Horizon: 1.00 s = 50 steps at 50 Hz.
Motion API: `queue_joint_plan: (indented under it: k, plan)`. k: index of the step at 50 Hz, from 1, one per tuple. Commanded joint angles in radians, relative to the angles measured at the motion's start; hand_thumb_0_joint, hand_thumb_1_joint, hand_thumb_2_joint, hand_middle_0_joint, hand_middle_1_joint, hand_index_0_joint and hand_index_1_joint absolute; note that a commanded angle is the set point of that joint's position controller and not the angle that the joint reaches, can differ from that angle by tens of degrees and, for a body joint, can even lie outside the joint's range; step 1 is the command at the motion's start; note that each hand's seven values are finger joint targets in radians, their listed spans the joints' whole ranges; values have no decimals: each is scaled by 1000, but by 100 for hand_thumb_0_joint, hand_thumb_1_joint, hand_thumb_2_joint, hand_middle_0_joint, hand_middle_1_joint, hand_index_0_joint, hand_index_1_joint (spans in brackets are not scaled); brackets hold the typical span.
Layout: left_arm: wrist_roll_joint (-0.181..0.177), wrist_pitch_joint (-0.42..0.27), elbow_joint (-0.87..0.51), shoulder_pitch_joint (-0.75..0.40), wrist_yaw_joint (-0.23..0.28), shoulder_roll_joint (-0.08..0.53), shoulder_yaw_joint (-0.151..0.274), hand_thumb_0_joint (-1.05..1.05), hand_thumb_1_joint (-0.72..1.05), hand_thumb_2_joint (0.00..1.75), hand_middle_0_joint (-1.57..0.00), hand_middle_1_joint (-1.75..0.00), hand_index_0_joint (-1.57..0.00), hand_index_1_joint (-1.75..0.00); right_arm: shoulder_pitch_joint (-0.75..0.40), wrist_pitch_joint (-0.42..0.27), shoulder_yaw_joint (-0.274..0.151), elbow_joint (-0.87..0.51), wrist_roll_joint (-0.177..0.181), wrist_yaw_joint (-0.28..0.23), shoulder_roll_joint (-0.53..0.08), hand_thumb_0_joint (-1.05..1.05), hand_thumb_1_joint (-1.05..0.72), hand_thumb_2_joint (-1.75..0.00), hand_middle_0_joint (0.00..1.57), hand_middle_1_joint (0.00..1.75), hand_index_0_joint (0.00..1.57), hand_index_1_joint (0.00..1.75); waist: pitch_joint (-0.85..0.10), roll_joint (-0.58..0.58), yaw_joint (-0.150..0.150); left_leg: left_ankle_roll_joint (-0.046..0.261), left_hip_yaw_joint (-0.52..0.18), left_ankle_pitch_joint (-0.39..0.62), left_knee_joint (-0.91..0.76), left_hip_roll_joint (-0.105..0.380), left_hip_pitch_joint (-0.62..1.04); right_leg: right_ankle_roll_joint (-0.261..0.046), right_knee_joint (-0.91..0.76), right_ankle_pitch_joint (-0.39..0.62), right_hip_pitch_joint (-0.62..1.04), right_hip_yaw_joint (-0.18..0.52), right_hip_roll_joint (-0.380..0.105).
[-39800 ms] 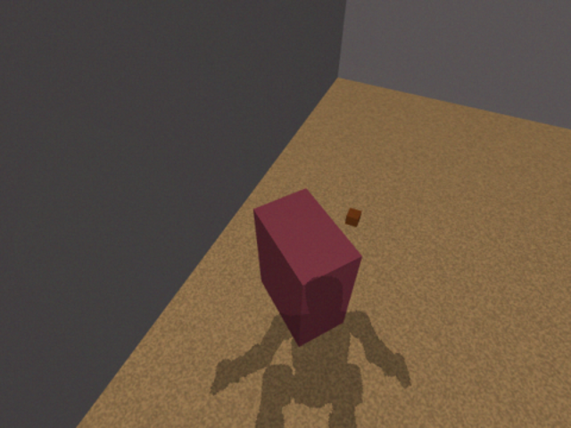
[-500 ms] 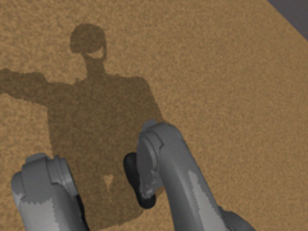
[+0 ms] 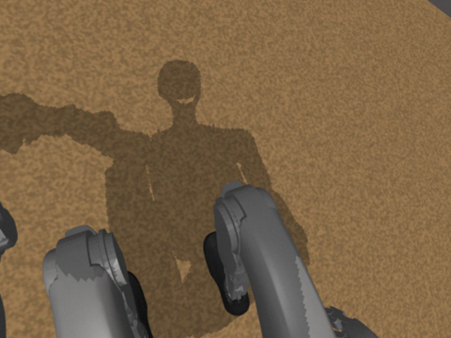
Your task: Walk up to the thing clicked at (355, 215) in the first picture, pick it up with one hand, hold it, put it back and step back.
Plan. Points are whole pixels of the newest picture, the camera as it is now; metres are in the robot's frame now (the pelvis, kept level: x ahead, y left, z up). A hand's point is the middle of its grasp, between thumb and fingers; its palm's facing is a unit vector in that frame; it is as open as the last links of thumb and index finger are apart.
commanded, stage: lift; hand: left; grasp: from above
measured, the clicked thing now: out of the picture +0.47 +0.34 -0.18
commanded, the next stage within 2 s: hold in 1.56 s
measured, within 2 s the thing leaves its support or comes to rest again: neither
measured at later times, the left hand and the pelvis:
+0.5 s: hand out of the picture +0.40 +0.34 -0.02, palm faces -0.19 -0.39 -0.90, open 8.5 cm; pelvis +0.00 +0.00 +0.09, yaw +5 degrees
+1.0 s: hand out of the picture +0.36 +0.30 +0.19, palm faces -0.22 -0.40 -0.89, open 8.5 cm; pelvis +0.04 -0.01 +0.29, yaw +7 degrees
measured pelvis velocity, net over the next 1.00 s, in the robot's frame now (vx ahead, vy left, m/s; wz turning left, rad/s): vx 0.04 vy -0.01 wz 0.12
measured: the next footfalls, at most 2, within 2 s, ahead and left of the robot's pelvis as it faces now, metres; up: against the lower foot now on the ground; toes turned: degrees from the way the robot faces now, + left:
none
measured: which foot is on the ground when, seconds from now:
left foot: down 0.00-1.00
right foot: down 0.00-1.00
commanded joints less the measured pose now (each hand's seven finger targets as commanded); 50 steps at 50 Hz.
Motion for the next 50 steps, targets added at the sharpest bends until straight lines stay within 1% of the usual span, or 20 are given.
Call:
queue_joint_plan:
  k: [1,3,4,7,8,9,11,14,16,18,21,23,24,26,28,31,33,40,46,50]
  plan:
    - [11,35,-181,-280,16,277,-26,0,92,65,-122,-61,-125,-58,240,7,-99,17,23,-1,-242,0,-90,-90,20,30,20,30,-816,408,65,-11,68,292,-292,-12,582,-37,-215,240,442,-18,32]
    - [14,42,-230,-288,2,296,-20,0,90,66,-123,-59,-125,-57,252,16,-110,36,29,-4,-235,0,-90,-90,20,30,20,30,-837,373,69,-4,72,304,-291,-13,588,-33,-233,258,466,-11,33]
    - [13,50,-200,-275,-3,246,-40,0,90,65,-122,-59,-124,-57,241,21,-112,16,34,-4,-230,0,-90,-90,20,30,20,30,-839,375,71,-5,80,316,-296,-14,590,-36,-237,271,478,-6,32]
    - [11,43,-250,-289,-21,223,-56,0,87,65,-122,-56,-123,-55,248,28,-130,34,41,-13,-221,0,-90,-90,20,30,20,30,-817,337,68,2,83,279,-316,-16,566,-35,-262,236,467,1,34]
    - [10,46,-222,-247,-28,183,-69,0,86,64,-120,-56,-122,-54,249,28,-135,33,47,-15,-216,0,-90,-90,20,30,20,30,-811,324,75,1,82,280,-332,-20,578,-37,-266,233,464,3,28]
    - [4,36,-301,-284,-31,207,-56,0,87,61,-120,-56,-123,-54,260,32,-145,49,47,-20,-211,0,-90,-90,20,30,20,30,-841,326,85,0,81,271,-343,-19,597,-37,-275,221,469,5,28]
    - [-8,46,-276,-231,-38,144,-78,0,89,62,-122,-57,-124,-55,252,34,-156,34,59,-29,-207,0,-90,-90,20,30,20,30,-854,310,96,-1,85,253,-373,-23,625,-38,-305,204,477,10,24]
    - [-19,50,-365,-245,-49,97,-109,0,89,61,-122,-56,-124,-54,246,42,-170,31,71,-44,-202,0,-90,-90,20,30,20,30,-869,313,94,-6,76,225,-432,-26,677,-43,-345,176,489,11,20]
    - [-29,60,-439,-250,-60,112,-112,0,86,61,-122,-55,-123,-53,233,47,-180,22,78,-61,-203,0,-90,-90,20,30,20,30,-870,293,96,-1,75,192,-460,-28,709,-40,-394,143,499,21,17]
    - [-46,72,-425,-176,-70,45,-141,0,84,59,-119,-53,-121,-51,217,50,-184,18,86,-75,-191,0,-90,-90,20,30,20,30,-857,263,104,-4,71,171,-504,-31,727,-41,-425,123,526,25,16]
    - [-52,79,-560,-170,-85,71,-145,0,79,61,-116,-54,-117,-53,196,61,-190,5,98,-102,-179,0,-90,-90,20,30,20,30,-878,257,128,-4,70,163,-558,-30,790,-40,-489,116,586,35,17]
    - [-50,100,-531,-66,-101,14,-183,0,81,61,-118,-54,-119,-53,174,66,-185,-16,111,-121,-166,0,-90,-90,20,30,20,30,-849,198,125,2,80,163,-595,-33,768,-36,-541,114,648,46,20]
    - [-41,104,-579,-64,-109,51,-176,0,81,59,-117,-53,-118,-52,167,67,-186,-17,115,-131,-163,0,-90,-90,20,30,20,30,-838,202,133,1,78,158,-625,-33,796,-35,-564,104,659,51,18]
    - [-47,119,-614,-39,-108,32,-185,0,79,63,-117,-53,-117,-53,139,77,-185,-33,123,-155,-148,0,-90,-90,20,30,20,30,-851,197,156,-2,75,140,-674,-31,837,-36,-616,83,705,56,22]
    - [-61,135,-637,15,-113,-34,-217,0,80,67,-119,-55,-118,-55,119,83,-182,-42,132,-179,-138,0,-90,-90,20,30,20,30,-831,187,157,-5,67,123,-731,-30,883,-37,-664,69,730,58,23]
    - [-65,165,-686,37,-105,-24,-222,0,77,66,-117,-53,-117,-54,86,96,-173,-48,143,-219,-128,0,-90,-90,20,30,20,30,-813,196,176,-11,66,99,-823,-27,968,-37,-746,47,798,65,26]
    - [-79,182,-715,37,-102,-87,-250,0,75,69,-117,-54,-115,-55,80,99,-168,-44,146,-237,-114,0,-90,-90,20,30,20,30,-790,206,168,-14,79,117,-871,-23,1022,-37,-798,69,849,68,26]
    - [-89,220,-675,102,-83,-127,-272,0,69,76,-115,-52,-111,-57,50,107,-155,-15,158,-277,-96,0,-90,-90,20,30,20,30,-719,186,198,-25,61,204,-1052,-13,1229,-39,-941,152,1021,63,25]
    - [-139,239,-651,134,-90,-263,-344,0,64,72,-111,-51,-107,-55,74,106,-158,1,170,-298,-70,0,-90,-90,20,30,20,30,-659,111,179,-16,85,321,-1171,-12,1362,-28,-1102,273,1244,78,33]
    - [-158,245,-617,142,-87,-283,-354,0,61,69,-110,-47,-106,-52,85,108,-157,2,170,-308,-54,0,-90,-90,20,30,20,30,-589,77,183,-6,116,367,-1235,-23,1394,-20,-1207,330,1365,99,31]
